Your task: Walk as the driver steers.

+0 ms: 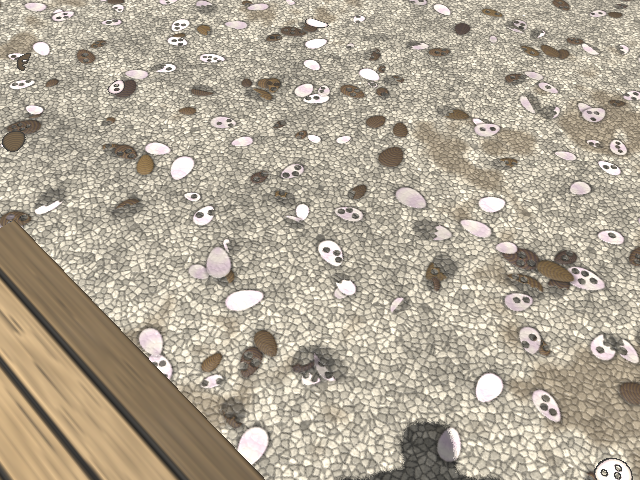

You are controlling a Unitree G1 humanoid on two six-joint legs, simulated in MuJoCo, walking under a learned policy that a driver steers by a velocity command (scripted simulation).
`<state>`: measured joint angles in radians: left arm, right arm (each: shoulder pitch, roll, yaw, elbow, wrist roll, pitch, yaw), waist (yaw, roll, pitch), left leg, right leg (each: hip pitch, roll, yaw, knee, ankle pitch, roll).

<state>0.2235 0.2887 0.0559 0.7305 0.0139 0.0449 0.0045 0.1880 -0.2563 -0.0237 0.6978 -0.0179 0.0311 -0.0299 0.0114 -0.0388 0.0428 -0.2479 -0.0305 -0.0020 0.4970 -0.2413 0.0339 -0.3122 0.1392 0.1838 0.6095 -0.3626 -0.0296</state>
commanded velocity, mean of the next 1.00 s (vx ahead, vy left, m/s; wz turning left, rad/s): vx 0.37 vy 0.00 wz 0.15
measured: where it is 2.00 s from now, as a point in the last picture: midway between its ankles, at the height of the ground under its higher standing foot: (226, 324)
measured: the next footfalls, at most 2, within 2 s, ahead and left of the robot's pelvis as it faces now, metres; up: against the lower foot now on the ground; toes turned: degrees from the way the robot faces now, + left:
right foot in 0.36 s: +0.08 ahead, -0.11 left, +0.00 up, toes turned -1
left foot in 0.82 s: +0.41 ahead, +0.10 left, +0.00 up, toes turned +12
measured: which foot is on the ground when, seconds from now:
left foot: down 0.00-0.36, up 0.38-0.80, down 0.82-1.00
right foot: up 0.00-0.34, down 0.36-0.84, up 0.86-1.00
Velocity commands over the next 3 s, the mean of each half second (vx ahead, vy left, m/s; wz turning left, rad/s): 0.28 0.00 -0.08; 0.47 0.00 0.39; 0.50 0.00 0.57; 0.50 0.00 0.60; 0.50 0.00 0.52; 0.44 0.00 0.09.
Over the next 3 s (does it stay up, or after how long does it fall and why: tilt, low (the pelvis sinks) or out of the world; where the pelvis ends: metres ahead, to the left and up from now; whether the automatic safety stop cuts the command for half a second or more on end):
stays up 1.10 0.73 0.00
